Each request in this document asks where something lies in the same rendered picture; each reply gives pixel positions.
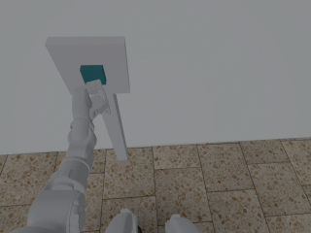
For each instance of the left robot upper arm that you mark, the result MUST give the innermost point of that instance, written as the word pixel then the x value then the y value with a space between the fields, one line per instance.
pixel 56 211

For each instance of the left robot hand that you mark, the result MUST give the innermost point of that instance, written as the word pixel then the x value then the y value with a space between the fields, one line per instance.
pixel 82 103

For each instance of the right robot thigh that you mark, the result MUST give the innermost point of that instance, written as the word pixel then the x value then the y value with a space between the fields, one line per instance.
pixel 180 225

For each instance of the robot thigh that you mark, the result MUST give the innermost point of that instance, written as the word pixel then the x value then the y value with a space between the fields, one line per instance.
pixel 180 225
pixel 123 223

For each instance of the left robot forearm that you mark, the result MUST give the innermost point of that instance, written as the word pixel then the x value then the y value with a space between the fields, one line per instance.
pixel 76 164

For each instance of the button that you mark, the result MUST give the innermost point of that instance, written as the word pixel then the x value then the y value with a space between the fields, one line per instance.
pixel 92 73

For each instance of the left robot thigh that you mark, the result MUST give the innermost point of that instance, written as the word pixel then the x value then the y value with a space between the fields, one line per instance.
pixel 123 223

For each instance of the panel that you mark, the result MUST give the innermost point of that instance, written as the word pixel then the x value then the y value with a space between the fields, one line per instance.
pixel 70 52

